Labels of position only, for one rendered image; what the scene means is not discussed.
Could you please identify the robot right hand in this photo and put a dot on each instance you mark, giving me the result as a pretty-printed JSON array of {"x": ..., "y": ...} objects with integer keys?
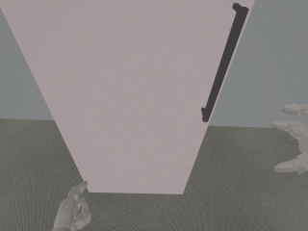
[{"x": 299, "y": 132}]

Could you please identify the robot left hand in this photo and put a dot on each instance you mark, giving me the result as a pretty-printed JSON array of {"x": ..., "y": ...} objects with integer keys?
[{"x": 68, "y": 210}]

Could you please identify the fridge door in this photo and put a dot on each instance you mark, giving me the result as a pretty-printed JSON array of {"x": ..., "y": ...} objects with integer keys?
[{"x": 125, "y": 81}]

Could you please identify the handle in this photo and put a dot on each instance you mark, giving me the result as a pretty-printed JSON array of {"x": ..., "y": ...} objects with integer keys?
[{"x": 238, "y": 23}]

